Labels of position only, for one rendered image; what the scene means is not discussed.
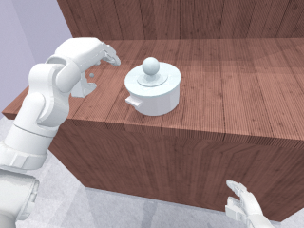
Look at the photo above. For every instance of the robot right hand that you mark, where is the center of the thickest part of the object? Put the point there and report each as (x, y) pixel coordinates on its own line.
(239, 210)

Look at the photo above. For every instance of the pot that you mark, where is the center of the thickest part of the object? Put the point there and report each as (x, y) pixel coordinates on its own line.
(155, 106)

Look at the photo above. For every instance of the knob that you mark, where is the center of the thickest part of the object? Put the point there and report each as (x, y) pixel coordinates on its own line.
(150, 66)

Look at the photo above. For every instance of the robot left forearm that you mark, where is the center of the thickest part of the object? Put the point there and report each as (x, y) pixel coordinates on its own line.
(43, 110)

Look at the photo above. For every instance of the robot left hand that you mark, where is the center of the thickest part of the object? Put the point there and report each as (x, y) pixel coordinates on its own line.
(86, 52)

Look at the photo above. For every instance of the robot right forearm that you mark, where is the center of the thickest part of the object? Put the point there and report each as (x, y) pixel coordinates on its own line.
(258, 221)

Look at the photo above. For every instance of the table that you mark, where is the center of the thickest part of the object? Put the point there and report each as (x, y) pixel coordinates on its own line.
(240, 115)

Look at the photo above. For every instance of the left robot upper arm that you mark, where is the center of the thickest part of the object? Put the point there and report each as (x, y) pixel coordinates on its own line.
(18, 193)

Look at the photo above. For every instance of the lid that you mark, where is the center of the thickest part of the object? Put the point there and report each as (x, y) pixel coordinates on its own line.
(146, 86)

